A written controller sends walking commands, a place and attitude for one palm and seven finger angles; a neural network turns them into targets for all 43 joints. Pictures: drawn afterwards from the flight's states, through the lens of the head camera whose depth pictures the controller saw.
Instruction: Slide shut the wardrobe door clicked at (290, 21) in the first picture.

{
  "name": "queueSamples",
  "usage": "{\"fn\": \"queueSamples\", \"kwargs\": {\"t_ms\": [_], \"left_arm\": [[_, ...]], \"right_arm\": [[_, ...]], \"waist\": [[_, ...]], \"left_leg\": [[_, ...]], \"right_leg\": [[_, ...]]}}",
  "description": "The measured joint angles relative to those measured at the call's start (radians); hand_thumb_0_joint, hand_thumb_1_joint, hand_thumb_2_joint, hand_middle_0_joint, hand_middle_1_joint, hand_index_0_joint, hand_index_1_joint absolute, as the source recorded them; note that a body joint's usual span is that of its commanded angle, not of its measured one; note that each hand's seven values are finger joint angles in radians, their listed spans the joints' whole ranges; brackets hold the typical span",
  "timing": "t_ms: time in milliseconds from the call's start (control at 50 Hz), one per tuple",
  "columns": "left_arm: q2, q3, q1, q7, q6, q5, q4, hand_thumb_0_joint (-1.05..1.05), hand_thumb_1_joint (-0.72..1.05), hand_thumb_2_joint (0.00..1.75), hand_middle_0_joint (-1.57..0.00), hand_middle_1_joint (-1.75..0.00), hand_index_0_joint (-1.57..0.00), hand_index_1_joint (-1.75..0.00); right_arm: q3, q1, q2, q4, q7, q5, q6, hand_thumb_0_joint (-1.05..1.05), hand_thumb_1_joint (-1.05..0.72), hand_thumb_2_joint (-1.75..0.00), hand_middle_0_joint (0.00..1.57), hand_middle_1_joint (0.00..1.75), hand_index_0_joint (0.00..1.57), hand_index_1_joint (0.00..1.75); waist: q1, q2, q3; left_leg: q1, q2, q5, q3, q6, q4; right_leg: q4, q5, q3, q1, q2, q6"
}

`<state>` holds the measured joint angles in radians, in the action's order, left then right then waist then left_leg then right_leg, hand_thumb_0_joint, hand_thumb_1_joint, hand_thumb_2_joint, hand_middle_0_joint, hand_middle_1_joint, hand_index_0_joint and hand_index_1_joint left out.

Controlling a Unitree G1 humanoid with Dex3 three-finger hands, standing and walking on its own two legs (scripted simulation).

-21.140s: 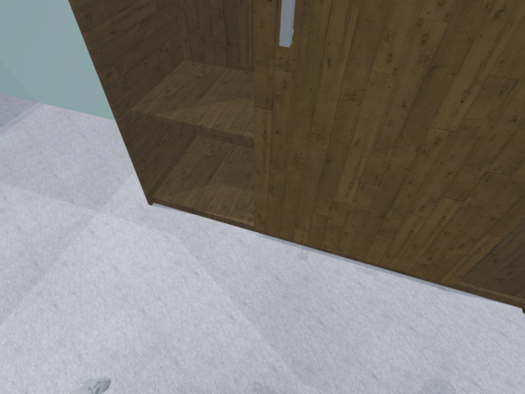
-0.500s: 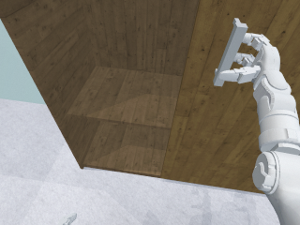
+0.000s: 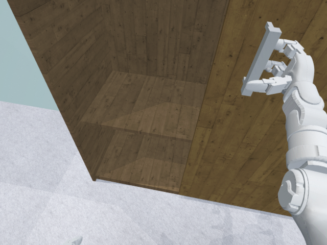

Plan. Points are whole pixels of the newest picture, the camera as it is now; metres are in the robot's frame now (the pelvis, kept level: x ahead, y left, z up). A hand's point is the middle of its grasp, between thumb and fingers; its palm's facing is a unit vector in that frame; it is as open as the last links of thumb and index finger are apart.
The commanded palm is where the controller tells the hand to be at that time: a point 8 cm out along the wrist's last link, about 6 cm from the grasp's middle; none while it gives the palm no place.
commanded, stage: slide the fingers in behind the handle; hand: right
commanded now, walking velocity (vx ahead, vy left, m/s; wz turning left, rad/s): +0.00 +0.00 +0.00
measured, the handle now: (256, 60) +0.52 -0.15 +0.23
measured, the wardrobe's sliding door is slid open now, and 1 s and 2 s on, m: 0.55 0.55 0.55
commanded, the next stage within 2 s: grip the handle and tug to test in 1.46 s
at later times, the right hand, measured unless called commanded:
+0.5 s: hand (255, 68) +0.46 -0.13 +0.24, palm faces +0.07 +1.00 +0.03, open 14.0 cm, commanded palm +0.44 -0.18 +0.23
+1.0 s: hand (251, 68) +0.46 -0.12 +0.24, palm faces +0.09 +1.00 +0.01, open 14.1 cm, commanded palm +0.45 -0.16 +0.23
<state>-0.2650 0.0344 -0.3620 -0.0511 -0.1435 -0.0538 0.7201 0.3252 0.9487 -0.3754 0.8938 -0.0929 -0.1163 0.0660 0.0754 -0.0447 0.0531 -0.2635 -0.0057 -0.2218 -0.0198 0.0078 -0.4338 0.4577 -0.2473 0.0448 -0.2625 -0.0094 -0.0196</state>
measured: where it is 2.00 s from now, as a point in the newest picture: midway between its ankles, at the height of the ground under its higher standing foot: outside the picture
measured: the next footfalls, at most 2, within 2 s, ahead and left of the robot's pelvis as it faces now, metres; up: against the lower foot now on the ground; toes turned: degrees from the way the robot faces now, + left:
none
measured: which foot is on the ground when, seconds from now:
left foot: down 0.00-1.00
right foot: down 0.00-1.00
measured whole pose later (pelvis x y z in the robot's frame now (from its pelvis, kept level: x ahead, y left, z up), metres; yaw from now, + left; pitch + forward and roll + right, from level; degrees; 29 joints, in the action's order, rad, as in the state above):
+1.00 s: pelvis +0.00 +0.00 +0.00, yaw -1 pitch +2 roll +0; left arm -0.25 0.03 -0.32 -0.05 -0.13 -0.05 0.74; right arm 0.22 0.97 -0.25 0.81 0.04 -0.13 0.13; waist 0.04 -0.05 0.04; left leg -0.25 0.00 -0.23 -0.04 0.01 -0.44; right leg 0.46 -0.24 0.02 -0.25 0.00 -0.02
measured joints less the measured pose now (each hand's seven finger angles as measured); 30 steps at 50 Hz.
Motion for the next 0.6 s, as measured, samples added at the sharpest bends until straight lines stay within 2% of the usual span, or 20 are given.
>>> {"fn": "queueSamples", "kwargs": {"t_ms": [220,400,600], "left_arm": [[0.003,0.002,0.051,-0.001,0.010,-0.004,-0.004,0.01,0.90,0.90,-0.20,-0.30,-0.20,-0.30],[0.014,0.007,0.083,-0.001,0.016,-0.001,-0.014,0.01,0.90,0.90,-0.20,-0.30,-0.20,-0.30],[0.020,0.007,0.064,0.004,0.030,0.002,-0.009,0.01,0.90,0.90,-0.20,-0.30,-0.20,-0.30]], "right_arm": [[-0.056,-0.038,0.073,-0.112,0.036,-0.021,0.058,-0.02,0.50,-0.30,0.30,1.21,0.30,1.20],[-0.085,-0.009,0.102,-0.104,0.069,-0.013,0.072,-0.02,0.50,-0.30,0.30,1.20,0.29,1.20],[-0.074,-0.014,0.115,-0.107,0.084,-0.009,0.066,-0.02,0.50,-0.30,0.30,1.20,0.29,1.20]], "waist": [[-0.029,-0.001,0.002],[-0.034,-0.001,-0.001],[-0.030,-0.004,0.002]], "left_leg": [[0.021,0.007,-0.008,-0.011,-0.001,-0.003],[0.022,0.010,-0.012,-0.016,0.000,-0.010],[0.024,0.006,-0.013,-0.010,0.002,-0.008]], "right_leg": [[0.001,-0.002,-0.011,0.017,0.007,-0.001],[0.001,-0.001,-0.016,0.019,0.010,0.000],[-0.006,-0.001,-0.010,0.026,0.006,0.002]]}}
